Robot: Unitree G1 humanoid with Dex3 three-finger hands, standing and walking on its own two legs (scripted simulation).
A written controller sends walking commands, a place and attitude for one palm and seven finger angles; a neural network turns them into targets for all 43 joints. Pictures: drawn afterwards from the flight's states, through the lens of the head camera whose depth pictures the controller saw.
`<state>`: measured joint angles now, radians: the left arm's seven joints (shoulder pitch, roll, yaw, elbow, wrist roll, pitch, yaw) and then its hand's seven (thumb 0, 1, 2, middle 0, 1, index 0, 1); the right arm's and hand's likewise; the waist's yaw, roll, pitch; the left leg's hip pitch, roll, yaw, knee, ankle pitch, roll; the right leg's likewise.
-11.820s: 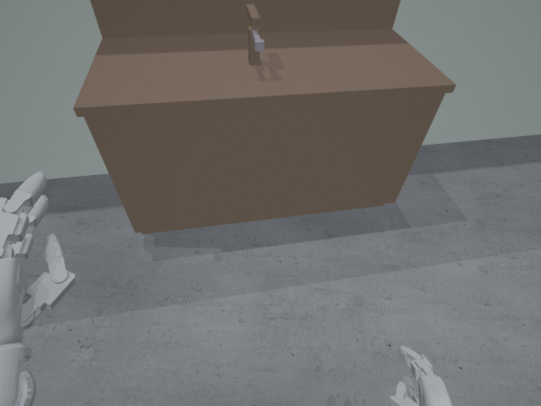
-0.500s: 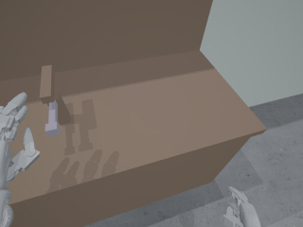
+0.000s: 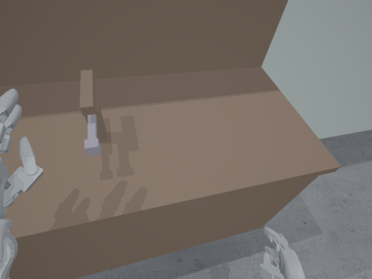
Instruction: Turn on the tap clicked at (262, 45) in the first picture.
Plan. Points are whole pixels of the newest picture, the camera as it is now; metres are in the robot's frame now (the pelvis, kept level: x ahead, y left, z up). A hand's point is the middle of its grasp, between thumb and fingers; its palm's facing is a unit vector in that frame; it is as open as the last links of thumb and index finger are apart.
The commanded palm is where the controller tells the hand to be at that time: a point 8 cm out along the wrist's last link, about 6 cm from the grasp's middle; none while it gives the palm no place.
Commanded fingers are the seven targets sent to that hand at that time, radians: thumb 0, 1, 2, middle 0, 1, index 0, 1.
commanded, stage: come to a stop and stand still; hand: left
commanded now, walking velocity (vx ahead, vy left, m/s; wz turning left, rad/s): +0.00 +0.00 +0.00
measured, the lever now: (92, 147) +0.35 +0.26 +0.06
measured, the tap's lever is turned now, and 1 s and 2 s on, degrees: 0 0 0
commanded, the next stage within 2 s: look again from close up in 0.08 s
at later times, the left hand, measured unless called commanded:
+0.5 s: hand (60, 176) +0.22 +0.23 +0.16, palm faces +0.36 -0.85 -0.38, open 7.4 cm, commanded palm +0.16 +0.27 +0.18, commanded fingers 0.00 0.90 0.90 -0.20 -0.30 -0.20 -0.30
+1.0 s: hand (92, 167) +0.24 +0.19 +0.16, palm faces +0.33 -0.87 -0.37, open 7.4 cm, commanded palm +0.18 +0.23 +0.18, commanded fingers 0.00 0.90 0.90 -0.20 -0.30 -0.20 -0.30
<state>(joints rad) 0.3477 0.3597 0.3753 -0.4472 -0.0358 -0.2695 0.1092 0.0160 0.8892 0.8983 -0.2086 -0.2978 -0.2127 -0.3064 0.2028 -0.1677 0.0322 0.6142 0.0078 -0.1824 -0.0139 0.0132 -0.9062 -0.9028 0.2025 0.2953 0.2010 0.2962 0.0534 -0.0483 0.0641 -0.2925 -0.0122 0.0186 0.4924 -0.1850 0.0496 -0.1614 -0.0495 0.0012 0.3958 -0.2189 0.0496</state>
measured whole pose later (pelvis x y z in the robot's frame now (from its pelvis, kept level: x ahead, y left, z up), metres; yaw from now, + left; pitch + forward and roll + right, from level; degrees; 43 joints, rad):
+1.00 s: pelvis +0.02 -0.05 +0.00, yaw -1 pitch +0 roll -2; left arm 0.42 0.37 0.35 -0.49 -0.06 -0.17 0.08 0.02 0.89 0.90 -0.21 -0.30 -0.21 -0.31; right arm 0.18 -0.18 0.01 0.57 0.02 -0.10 -0.02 0.01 -0.91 -0.90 0.20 0.30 0.20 0.30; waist 0.02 -0.01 0.06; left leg -0.28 0.06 -0.01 0.48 -0.20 -0.02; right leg -0.15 0.02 -0.01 0.38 -0.23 0.01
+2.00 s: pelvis -0.01 +0.01 +0.00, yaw +1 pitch +0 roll -2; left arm 0.41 0.42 0.40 -0.54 -0.06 -0.28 0.09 0.02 0.89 0.90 -0.21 -0.30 -0.21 -0.31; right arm 0.16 -0.20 0.02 0.58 0.01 -0.18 0.01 0.01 -0.91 -0.90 0.20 0.30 0.20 0.30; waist 0.03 -0.04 0.11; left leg -0.35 -0.02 0.01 0.53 -0.19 0.06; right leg -0.21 -0.06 -0.01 0.44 -0.23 0.05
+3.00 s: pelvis +0.00 -0.02 +0.00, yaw +0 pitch -2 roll -2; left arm 0.44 0.36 0.32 -0.46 -0.06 -0.18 0.07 0.02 0.89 0.90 -0.21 -0.30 -0.21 -0.31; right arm 0.19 -0.21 0.03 0.58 0.03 -0.13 -0.05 0.01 -0.91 -0.90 0.20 0.30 0.20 0.30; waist 0.01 0.00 0.04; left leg -0.28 0.02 0.01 0.48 -0.18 0.02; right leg -0.14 -0.02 0.00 0.38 -0.20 0.05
